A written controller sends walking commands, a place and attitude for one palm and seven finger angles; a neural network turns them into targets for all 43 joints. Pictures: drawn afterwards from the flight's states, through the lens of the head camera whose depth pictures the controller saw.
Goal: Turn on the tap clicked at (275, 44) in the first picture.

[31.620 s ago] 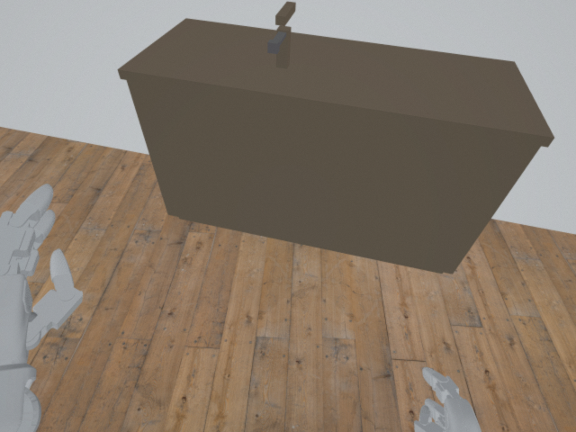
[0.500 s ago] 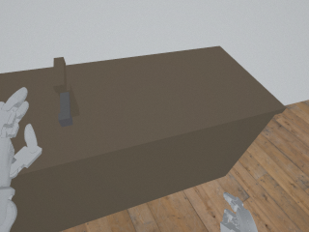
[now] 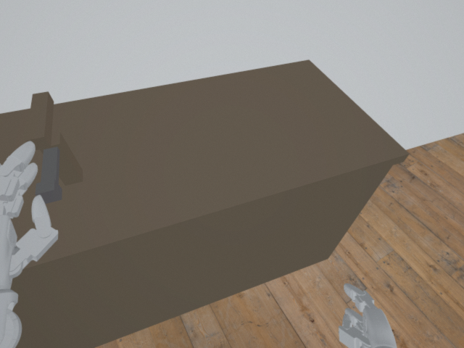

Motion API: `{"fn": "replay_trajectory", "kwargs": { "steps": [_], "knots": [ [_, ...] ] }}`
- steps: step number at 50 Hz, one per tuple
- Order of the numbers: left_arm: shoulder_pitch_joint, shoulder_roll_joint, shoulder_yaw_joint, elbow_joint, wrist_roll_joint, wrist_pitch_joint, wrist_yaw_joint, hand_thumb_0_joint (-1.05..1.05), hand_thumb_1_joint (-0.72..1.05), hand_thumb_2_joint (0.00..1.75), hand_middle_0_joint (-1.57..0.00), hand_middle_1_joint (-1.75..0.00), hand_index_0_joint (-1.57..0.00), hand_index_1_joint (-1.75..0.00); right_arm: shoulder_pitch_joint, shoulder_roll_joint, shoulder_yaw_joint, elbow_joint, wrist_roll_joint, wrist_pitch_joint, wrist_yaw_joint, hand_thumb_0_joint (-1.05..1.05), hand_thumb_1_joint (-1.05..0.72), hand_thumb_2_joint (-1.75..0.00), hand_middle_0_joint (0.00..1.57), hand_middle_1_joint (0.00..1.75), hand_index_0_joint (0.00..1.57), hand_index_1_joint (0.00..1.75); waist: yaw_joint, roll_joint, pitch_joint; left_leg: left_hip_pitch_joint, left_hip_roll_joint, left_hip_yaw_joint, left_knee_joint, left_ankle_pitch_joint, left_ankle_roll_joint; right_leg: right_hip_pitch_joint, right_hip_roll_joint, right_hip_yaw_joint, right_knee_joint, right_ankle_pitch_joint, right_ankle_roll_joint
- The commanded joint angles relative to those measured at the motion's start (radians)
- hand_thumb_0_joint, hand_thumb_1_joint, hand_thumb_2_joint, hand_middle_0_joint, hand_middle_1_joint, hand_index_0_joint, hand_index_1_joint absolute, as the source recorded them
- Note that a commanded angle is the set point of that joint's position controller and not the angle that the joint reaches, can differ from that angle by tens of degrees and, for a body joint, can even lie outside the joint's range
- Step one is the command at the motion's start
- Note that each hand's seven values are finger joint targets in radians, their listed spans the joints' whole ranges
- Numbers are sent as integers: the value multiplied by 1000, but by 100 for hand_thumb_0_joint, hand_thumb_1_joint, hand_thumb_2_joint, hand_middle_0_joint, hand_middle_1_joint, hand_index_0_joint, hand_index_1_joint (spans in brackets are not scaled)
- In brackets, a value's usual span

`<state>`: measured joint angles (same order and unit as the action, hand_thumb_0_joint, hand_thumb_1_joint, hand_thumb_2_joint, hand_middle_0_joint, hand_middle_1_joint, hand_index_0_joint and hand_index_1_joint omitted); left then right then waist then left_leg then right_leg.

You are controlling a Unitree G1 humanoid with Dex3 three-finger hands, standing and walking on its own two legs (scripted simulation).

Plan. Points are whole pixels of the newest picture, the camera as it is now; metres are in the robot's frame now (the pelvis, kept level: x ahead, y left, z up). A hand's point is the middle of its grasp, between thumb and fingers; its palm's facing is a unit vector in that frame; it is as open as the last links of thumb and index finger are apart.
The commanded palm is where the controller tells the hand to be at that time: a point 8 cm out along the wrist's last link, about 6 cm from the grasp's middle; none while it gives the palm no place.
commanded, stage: come to a stop and stand still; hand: left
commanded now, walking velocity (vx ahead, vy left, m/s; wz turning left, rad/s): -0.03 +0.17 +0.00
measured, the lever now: (49, 191) +0.33 +0.33 +0.09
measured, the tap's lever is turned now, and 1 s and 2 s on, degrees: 0 0 0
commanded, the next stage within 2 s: look again from close up in 1.60 s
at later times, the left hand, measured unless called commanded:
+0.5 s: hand out of the picture +0.17 +0.31 +0.14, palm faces +0.31 -0.87 -0.37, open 7.4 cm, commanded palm +0.12 +0.36 +0.18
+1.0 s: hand out of the picture +0.20 +0.34 +0.15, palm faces +0.38 -0.86 -0.35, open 7.4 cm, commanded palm +0.13 +0.37 +0.18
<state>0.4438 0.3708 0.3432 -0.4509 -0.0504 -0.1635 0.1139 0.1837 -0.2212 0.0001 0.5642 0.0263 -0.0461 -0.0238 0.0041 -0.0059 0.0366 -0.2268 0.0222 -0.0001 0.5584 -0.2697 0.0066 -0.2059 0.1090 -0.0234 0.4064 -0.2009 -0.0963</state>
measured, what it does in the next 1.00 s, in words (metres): shifts its weight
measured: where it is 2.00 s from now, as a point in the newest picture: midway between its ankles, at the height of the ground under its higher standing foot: outside the picture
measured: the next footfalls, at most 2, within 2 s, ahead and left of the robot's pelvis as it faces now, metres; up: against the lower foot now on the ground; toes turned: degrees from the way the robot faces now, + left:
none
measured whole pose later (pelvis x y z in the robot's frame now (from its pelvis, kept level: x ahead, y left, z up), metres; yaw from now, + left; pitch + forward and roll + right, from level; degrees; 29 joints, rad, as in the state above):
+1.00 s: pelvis -0.02 +0.09 +0.00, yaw +0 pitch -2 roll -1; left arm 0.38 0.38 0.35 -0.45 -0.01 -0.23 0.10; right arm 0.20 -0.17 0.03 0.56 0.00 -0.13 -0.01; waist 0.03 -0.07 0.10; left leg -0.18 -0.07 0.06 0.45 -0.23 0.09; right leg -0.19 0.00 0.02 0.40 -0.17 0.02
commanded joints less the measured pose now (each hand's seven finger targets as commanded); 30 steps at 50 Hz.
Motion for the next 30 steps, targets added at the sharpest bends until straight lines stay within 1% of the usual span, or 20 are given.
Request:
{"fn": "replay_trajectory", "kwargs": {
  "steps": [1,3,5,8,9,10,11,12,13,14,15,16,18,20,22,23,24,26,29,30],
  "knots": [
    [-15,180,138,-199,-5,-66,33,0,90,90,-20,-30,-20,-30,-85,-88,-31,-165,4,-47,-9,0,-90,-90,20,30,20,30,27,-60,-169,-117,-5,-14,5,6,24,217,-335,257,-73,613,128],
    [-21,182,136,-223,-4,-69,36,0,90,90,-20,-30,-20,-30,-79,-92,-35,-164,2,-49,-11,0,-90,-90,20,30,20,30,29,-60,-185,-89,-6,-14,-31,18,28,208,-336,248,-75,555,124],
    [-14,182,132,-236,-2,-64,41,0,90,90,-20,-30,-20,-30,-81,-93,-37,-160,0,-52,-17,0,-90,-90,20,30,20,30,28,-42,-215,-4,3,-6,-95,122,35,185,-308,201,-47,509,133],
    [-19,179,126,-238,-4,-57,42,0,90,90,-20,-30,-20,-30,-77,-108,-49,-162,-1,-55,-24,0,-90,-90,20,30,20,30,30,-31,-200,79,28,-20,-112,151,41,88,-263,192,-92,273,143],
    [-16,186,129,-245,-2,-50,42,0,90,90,-20,-30,-20,-30,-84,-112,-51,-156,-1,-56,-27,0,-90,-90,20,30,20,30,30,-14,-202,108,36,-26,-113,183,44,73,-254,190,-88,270,135],
    [-1011,912,659,-471,119,-164,37,0,90,90,-20,-30,-20,-30,72,-96,-68,-128,-26,-127,-24,0,-90,-90,20,30,20,30,16,-126,-16,-6,-21,117,-32,145,4,-110,-167,158,-207,356,269],
    [-465,382,313,109,39,-136,-3,0,90,90,-20,-30,-20,-30,-16,-48,-37,-93,-30,-124,-24,0,-90,-90,20,30,20,30,32,-55,-234,-7,-60,13,-71,163,25,95,-249,201,-63,296,112],
    [-199,265,239,57,12,-141,3,0,90,90,-20,-30,-20,-30,-29,-75,-54,-150,-10,-136,-15,0,-90,-90,20,30,20,30,65,-22,-130,-15,-18,-11,-56,136,8,82,-267,309,-128,314,108],
    [-155,178,144,49,-4,-137,-2,0,90,90,-20,-30,-20,-30,-18,-101,-49,-133,-7,-138,-5,0,-90,-90,20,30,20,30,39,37,-183,5,-13,-16,-117,84,10,144,-281,262,-93,251,70],
    [-103,76,45,22,-19,-143,-17,0,90,90,-20,-30,-20,-30,-41,-93,-45,-132,7,-144,4,0,-90,-90,20,30,20,30,36,162,-215,62,-5,-7,-144,109,22,124,-252,212,-44,214,74],
    [-112,109,43,-73,-14,-147,-14,0,90,90,-20,-30,-20,-30,-18,-119,-53,-136,0,-148,13,0,-90,-90,20,30,20,30,38,138,-211,62,19,-26,-152,132,27,102,-229,195,-39,142,89],
    [-76,94,14,-102,-12,-143,-13,0,90,90,-20,-30,-20,-30,-24,-119,-52,-135,-1,-152,22,0,-90,-90,20,30,20,30,40,118,-193,56,42,-61,-175,151,36,83,-208,174,-28,88,86],
    [-53,100,2,-145,-4,-137,-9,0,90,90,-20,-30,-20,-30,-44,-116,-41,-149,-2,-157,26,0,-90,-90,20,30,20,30,43,25,-133,-23,80,-113,-244,48,47,64,-170,136,-4,-33,84],
    [-65,147,59,-153,6,-134,2,0,90,90,-20,-30,-20,-30,-63,-116,-34,-160,0,-158,19,0,-90,-90,20,30,20,30,41,-20,-98,-102,111,-146,-302,-52,53,87,-152,79,51,-50,89],
    [-125,195,125,-153,13,-140,6,0,90,90,-20,-30,-20,-30,-67,-116,-32,-166,-3,-160,6,0,-90,-90,20,30,20,30,39,-41,-65,-168,125,-170,-346,-166,56,106,-140,71,77,-62,93],
    [-165,203,141,-159,15,-145,7,0,90,90,-20,-30,-20,-30,-71,-113,-30,-168,-4,-161,-1,0,-90,-90,20,30,20,30,36,-14,-44,-197,130,-180,-367,-225,58,111,-138,70,89,-65,95],
    [-224,265,195,-203,21,-150,12,0,90,90,-20,-30,-20,-30,-82,-112,-26,-168,-6,-161,-7,0,-90,-90,20,30,20,30,36,50,-36,-219,140,-183,-391,-265,62,131,-128,57,121,-50,100],
    [-284,220,162,-190,27,-162,6,0,90,90,-20,-30,-20,-30,-67,-95,-24,-166,-12,-169,-10,0,-90,-90,20,30,20,30,33,139,-36,-242,145,-181,-396,-302,59,158,-134,48,135,-34,94],
    [-331,190,122,-241,31,-175,-1,0,90,90,-20,-30,-20,-30,-67,-91,-20,-160,-14,-190,1,0,-90,-90,20,30,20,30,32,172,-73,-139,129,-155,-357,-206,31,135,-136,47,105,-8,85],
    [-323,170,100,-234,33,-178,0,0,90,90,-20,-30,-20,-30,-60,-93,-20,-150,-19,-195,2,0,-90,-90,20,30,20,30,29,155,-80,-113,130,-169,-347,-161,19,128,-138,47,89,-2,82]
  ]
}}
